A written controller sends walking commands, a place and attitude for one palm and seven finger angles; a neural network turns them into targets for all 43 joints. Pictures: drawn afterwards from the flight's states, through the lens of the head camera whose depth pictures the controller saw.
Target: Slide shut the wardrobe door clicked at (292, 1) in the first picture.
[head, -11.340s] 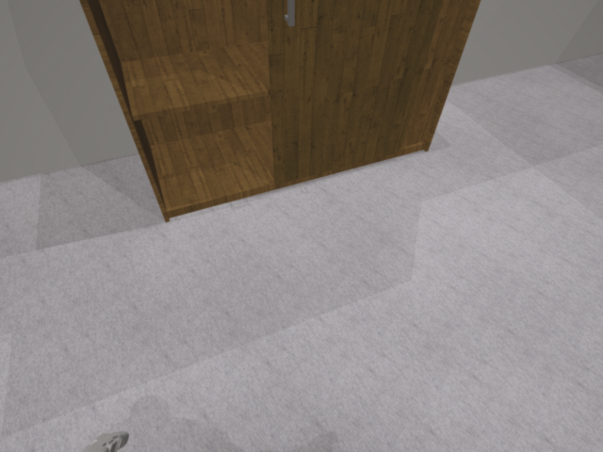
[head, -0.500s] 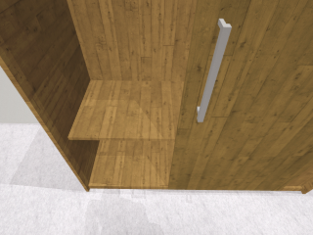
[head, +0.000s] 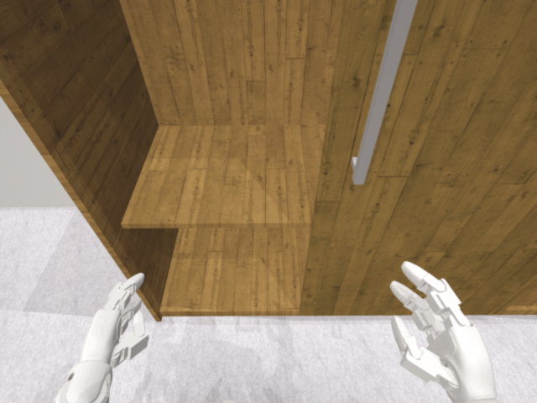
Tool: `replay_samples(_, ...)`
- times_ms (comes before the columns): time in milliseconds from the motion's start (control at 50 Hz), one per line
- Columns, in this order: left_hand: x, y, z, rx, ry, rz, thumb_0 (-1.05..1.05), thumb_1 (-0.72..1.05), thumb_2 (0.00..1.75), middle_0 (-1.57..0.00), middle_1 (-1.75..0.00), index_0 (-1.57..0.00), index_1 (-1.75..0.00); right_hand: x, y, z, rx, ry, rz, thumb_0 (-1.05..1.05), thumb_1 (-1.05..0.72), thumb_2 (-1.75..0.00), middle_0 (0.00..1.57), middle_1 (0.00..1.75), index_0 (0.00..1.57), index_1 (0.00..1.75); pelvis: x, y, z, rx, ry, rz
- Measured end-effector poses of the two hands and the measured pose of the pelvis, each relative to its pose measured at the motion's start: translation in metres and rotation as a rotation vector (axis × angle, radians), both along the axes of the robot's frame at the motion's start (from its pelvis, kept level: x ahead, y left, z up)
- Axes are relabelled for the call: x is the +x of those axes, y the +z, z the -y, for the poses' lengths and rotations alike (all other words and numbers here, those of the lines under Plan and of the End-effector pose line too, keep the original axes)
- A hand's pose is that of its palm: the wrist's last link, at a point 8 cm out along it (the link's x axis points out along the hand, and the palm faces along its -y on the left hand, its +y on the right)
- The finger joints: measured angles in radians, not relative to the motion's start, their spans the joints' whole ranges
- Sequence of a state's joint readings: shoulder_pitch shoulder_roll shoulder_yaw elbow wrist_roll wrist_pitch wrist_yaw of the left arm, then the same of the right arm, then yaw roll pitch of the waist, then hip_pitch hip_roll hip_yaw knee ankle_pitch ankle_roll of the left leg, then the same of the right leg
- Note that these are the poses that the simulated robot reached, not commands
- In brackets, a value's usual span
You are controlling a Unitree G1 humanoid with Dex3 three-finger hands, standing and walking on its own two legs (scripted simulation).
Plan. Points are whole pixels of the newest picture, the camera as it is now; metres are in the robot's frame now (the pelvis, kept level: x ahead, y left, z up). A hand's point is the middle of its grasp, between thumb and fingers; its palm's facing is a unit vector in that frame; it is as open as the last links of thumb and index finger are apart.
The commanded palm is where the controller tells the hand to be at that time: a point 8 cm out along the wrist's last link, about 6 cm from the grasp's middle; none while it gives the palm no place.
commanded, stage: raise the hand with hooked fingers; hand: right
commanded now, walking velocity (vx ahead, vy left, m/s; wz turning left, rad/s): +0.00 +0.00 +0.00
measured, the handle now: (375, 100) +0.51 -0.12 +0.21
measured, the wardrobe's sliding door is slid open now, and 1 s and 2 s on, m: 0.51 0.51 0.51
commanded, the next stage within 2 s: move the hooked fingers beside the handle in 1.72 s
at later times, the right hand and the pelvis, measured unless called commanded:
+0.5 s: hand (481, 321) +0.22 -0.22 +0.11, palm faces -0.03 +1.00 -0.07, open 11.3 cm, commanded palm +0.18 -0.27 +0.11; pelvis +0.01 +0.01 +0.02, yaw -2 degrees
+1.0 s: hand out of the picture +0.25 -0.28 +0.18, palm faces +0.01 +1.00 -0.09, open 13.8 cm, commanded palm +0.22 -0.33 +0.19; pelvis +0.01 -0.01 +0.04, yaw -2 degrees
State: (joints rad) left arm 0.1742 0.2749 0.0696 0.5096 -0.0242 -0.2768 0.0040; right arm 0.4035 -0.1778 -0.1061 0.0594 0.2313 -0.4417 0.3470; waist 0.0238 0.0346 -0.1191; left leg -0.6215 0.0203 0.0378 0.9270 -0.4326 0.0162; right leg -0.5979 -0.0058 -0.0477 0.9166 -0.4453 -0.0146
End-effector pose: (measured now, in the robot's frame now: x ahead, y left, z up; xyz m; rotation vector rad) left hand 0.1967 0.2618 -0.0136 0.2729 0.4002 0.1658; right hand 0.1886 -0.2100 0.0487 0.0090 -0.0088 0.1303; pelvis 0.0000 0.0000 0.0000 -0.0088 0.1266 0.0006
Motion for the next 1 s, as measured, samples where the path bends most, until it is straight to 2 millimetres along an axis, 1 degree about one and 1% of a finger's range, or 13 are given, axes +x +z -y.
replay_samples(40,0.017,0.004,0.004,0.002,-0.028,0.028,0.01,0.91,0.9,-0.2,-0.3,-0.19,-0.3,-0.016,-0.013,0.009,0.002,-0.041,-0.071,0.01,-0.62,-0.78,0.22,0.49,0.22,0.49,0.001,-0.005,-0.004,0.005,-0.007,-0.004)
replay_samples(80,0.029,0.003,0.012,-0.001,-0.059,0.033,0.01,0.91,0.9,-0.2,-0.3,-0.19,-0.3,-0.033,-0.017,0.022,-0.01,-0.115,-0.117,0.01,-0.57,-0.76,0.23,0.52,0.23,0.52,0.002,-0.008,-0.007,0.014,-0.019,-0.008)
replay_samples(160,0.037,-0.014,0.031,-0.021,-0.129,-0.013,0.01,0.91,0.9,-0.2,-0.3,-0.19,-0.3,-0.05,-0.001,0.041,-0.06,-0.213,-0.061,0.01,-0.47,-0.72,0.23,0.57,0.23,0.57,0.001,-0.011,-0.012,0.039,-0.053,-0.01)
replay_samples(220,0.029,-0.034,0.044,-0.052,-0.164,-0.08,0.01,0.91,0.9,-0.2,-0.3,-0.2,-0.3,-0.042,0.016,0.043,-0.08,-0.181,0.017,0.01,-0.4,-0.69,0.23,0.62,0.23,0.62,-0.001,-0.011,-0.014,0.052,-0.071,-0.009)
replay_samples(280,0.011,-0.05,0.052,-0.095,-0.158,-0.151,0.01,0.9,0.9,-0.21,-0.3,-0.2,-0.3,-0.023,0.026,0.042,-0.093,-0.103,0.024,0.01,-0.33,-0.66,0.24,0.66,0.24,0.66,-0.003,-0.007,-0.015,0.054,-0.073,-0.007)
replay_samples(360,-0.017,-0.057,0.051,-0.14,-0.099,-0.215,0.01,0.9,0.9,-0.21,-0.3,-0.2,-0.3,0.001,0.037,0.047,-0.089,-0.054,-0.032,0.01,-0.24,-0.62,0.25,0.72,0.25,0.72,0.0,0.002,-0.014,0.043,-0.056,0.003)
replay_samples(440,-0.039,-0.054,0.038,-0.139,-0.033,-0.239,0.02,0.9,0.9,-0.21,-0.3,-0.2,-0.3,0.011,0.052,0.059,-0.078,-0.084,-0.032,0.0,-0.15,-0.58,0.26,0.78,0.25,0.78,0.004,0.012,-0.011,0.032,-0.039,0.013)
replay_samples(500,-0.049,-0.048,0.025,-0.108,-0.002,-0.244,0.02,0.9,0.9,-0.21,-0.3,-0.2,-0.3,0.014,0.061,0.066,-0.081,-0.105,-0.01,0.0,-0.08,-0.55,0.26,0.83,0.26,0.83,0.006,0.016,-0.008,0.029,-0.033,0.022)
replay_samples(580,-0.051,-0.037,0.01,-0.058,0.021,-0.228,0.02,0.9,0.9,-0.21,-0.3,-0.2,-0.3,0.014,0.068,0.073,-0.084,-0.106,0.008,0.0,0.02,-0.51,0.27,0.89,0.26,0.89,0.007,0.021,-0.004,0.03,-0.031,0.038)
replay_samples(660,-0.044,-0.024,0.006,-0.022,0.025,-0.188,0.02,0.9,0.9,-0.21,-0.3,-0.2,-0.3,0.017,0.073,0.082,-0.081,-0.109,0.013,0.0,0.11,-0.47,0.27,0.95,0.27,0.95,0.006,0.025,0.001,0.032,-0.034,0.059)
replay_samples(740,-0.03,-0.011,0.014,-0.013,0.002,-0.135,0.02,0.9,0.9,-0.2,-0.3,-0.2,-0.3,0.023,0.086,0.093,-0.083,-0.122,0.04,0.0,0.21,-0.43,0.28,1.01,0.28,1.01,0.007,0.029,0.004,0.035,-0.039,0.082)
replay_samples(840,-0.011,0.001,0.034,-0.039,-0.048,-0.076,0.02,0.9,0.9,-0.2,-0.3,-0.2,-0.3,0.032,0.106,0.108,-0.083,-0.137,0.069,-0.01,0.32,-0.38,0.29,1.08,0.29,1.08,0.008,0.034,0.008,0.036,-0.042,0.107)
replay_samples(1000,0.003,0.005,0.065,-0.09,-0.123,-0.057,0.01,0.9,0.9,-0.21,-0.3,-0.2,-0.3,0.041,0.135,0.125,-0.099,-0.14,0.081,-0.01,0.45,-0.32,0.3,1.17,0.3,1.17,0.011,0.041,0.012,0.034,-0.045,0.13)
